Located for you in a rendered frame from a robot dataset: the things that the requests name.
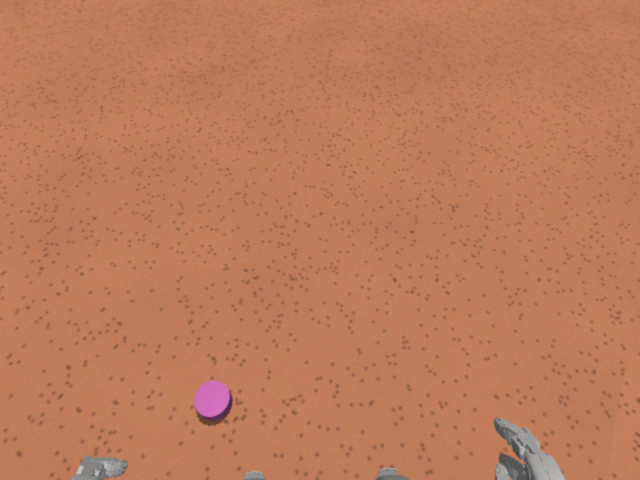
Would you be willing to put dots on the left robot hand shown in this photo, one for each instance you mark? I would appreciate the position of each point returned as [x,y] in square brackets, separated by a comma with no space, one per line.
[99,468]

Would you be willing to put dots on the tin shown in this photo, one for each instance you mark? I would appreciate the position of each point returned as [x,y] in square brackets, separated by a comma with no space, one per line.
[213,400]

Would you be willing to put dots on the right robot hand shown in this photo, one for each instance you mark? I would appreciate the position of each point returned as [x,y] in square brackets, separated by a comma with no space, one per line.
[537,465]

